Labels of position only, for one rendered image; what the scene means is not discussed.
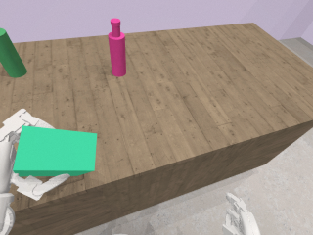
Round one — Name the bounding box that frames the robot left forearm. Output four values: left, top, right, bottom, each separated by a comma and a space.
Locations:
0, 193, 16, 235

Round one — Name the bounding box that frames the robot left hand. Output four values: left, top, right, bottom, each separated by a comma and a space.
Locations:
0, 109, 70, 201

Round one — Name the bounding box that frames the table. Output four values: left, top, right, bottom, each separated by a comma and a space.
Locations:
0, 23, 313, 235

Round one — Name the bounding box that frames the sponge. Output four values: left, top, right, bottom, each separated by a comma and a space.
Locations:
13, 125, 97, 177

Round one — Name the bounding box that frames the robot right hand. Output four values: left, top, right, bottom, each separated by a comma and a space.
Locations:
222, 192, 261, 235

